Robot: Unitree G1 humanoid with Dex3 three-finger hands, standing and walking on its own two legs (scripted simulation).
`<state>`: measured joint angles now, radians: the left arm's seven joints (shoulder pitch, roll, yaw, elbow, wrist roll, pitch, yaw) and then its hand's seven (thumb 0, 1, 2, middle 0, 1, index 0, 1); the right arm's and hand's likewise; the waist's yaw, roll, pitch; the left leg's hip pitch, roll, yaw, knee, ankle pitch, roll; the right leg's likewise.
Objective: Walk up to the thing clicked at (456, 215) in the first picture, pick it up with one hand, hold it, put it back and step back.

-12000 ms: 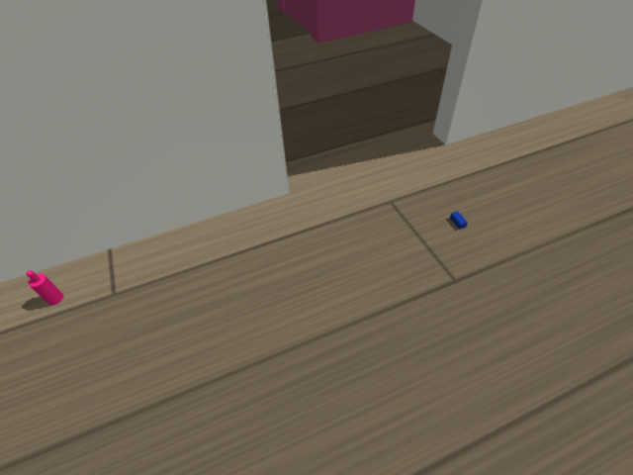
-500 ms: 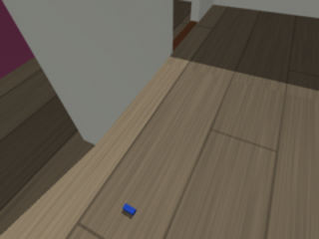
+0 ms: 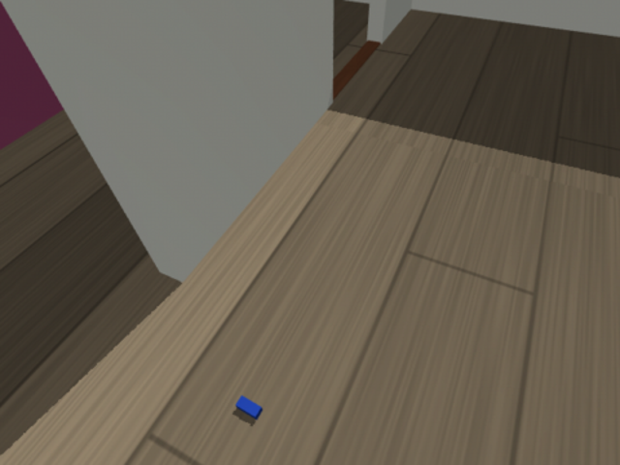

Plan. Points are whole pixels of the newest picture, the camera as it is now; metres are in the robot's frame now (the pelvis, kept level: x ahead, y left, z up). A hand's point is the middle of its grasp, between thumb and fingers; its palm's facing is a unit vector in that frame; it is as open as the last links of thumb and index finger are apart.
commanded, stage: stand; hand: left
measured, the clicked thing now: (249, 407) +0.43 +0.25 -0.77
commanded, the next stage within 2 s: walk up in 1.02 s
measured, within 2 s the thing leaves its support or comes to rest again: neither
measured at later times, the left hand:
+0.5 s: hand out of the picture +0.08 +0.26 -0.16, palm faces -0.04 -0.94 -0.35, open 7.3 cm
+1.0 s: hand out of the picture +0.07 +0.25 -0.16, palm faces -0.03 -0.94 -0.34, open 7.3 cm
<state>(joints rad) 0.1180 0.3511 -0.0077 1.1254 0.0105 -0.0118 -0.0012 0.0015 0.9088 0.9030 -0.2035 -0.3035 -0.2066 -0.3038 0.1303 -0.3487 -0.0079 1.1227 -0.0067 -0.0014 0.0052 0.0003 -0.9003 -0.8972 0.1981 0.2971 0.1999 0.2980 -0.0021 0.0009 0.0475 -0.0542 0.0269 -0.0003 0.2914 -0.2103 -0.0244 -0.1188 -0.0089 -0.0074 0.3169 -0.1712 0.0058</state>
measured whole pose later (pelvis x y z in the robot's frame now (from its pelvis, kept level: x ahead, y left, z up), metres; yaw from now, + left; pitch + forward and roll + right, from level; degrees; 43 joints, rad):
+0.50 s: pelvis +0.00 +0.00 +0.00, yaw +0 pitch -2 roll +0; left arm 0.12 0.35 -0.01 1.12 0.01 -0.01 0.00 0.00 0.91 0.90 -0.20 -0.30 -0.21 -0.30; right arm 0.12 -0.35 -0.01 1.12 -0.01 0.00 0.00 0.00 -0.90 -0.90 0.20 0.30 0.20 0.30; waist 0.00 0.00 0.05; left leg -0.05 0.02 0.00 0.29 -0.21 -0.02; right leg -0.12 -0.01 0.00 0.32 -0.17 0.01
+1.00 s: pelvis +0.00 +0.00 +0.00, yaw +0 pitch -2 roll +0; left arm 0.12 0.35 -0.01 1.12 0.01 -0.01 0.00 0.00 0.91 0.90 -0.20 -0.30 -0.21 -0.30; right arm 0.13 -0.35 -0.01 1.12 -0.01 0.00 0.00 0.00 -0.90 -0.90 0.20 0.30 0.20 0.30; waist 0.00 0.00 0.05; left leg -0.05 0.02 0.00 0.29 -0.21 -0.02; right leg -0.11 -0.01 0.00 0.32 -0.17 0.01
